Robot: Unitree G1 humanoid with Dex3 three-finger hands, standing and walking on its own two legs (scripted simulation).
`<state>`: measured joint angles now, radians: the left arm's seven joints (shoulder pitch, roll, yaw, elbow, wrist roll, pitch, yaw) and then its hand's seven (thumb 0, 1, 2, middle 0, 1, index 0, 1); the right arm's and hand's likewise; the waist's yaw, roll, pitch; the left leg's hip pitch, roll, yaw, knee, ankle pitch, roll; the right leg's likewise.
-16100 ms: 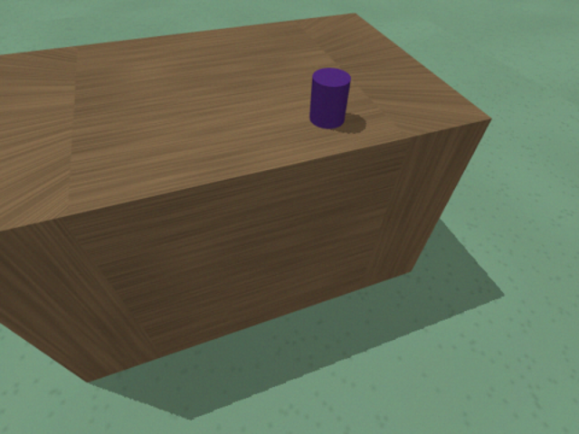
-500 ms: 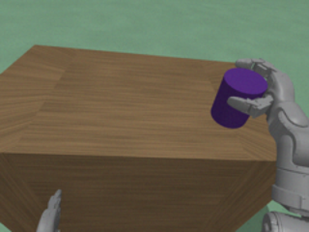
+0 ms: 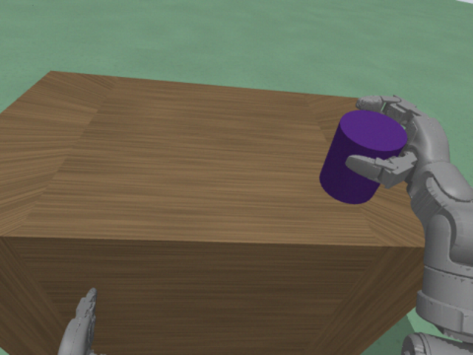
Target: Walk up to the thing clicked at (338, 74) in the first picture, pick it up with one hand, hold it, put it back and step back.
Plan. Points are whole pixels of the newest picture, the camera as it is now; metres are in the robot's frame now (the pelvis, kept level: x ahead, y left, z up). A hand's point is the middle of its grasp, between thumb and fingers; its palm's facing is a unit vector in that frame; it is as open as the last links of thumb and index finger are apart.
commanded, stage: hold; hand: right
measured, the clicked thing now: (358, 158) +0.33 -0.16 +0.23
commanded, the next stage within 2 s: crouch in 1.86 s
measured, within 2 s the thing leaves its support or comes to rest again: neither
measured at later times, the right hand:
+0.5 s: hand (370, 145) +0.33 -0.17 +0.26, palm faces +0.08 +1.00 -0.03, open 11.7 cm
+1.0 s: hand (368, 142) +0.33 -0.16 +0.27, palm faces +0.08 +1.00 -0.03, open 11.8 cm
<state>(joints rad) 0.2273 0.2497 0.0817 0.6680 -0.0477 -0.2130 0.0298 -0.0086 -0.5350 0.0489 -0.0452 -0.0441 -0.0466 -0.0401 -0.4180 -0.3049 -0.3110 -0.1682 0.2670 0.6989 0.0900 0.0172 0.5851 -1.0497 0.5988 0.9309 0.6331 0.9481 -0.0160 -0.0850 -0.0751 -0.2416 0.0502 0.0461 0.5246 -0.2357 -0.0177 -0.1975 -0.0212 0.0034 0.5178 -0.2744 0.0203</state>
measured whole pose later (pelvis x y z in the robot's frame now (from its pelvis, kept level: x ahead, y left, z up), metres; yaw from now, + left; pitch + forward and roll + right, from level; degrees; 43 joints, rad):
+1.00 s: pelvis +0.00 +0.00 +0.00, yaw +0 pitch -3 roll +0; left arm 0.24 0.25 0.09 0.64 -0.04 -0.21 0.03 -0.01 -0.53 0.05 -0.05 -0.05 -0.05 -0.04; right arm -0.43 -0.29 -0.31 -0.16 0.25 0.69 0.06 0.02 0.59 -1.05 0.60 0.94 0.63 0.95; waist -0.01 -0.08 -0.07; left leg -0.24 0.05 0.05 0.53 -0.23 -0.01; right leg -0.20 -0.03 0.00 0.52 -0.27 0.02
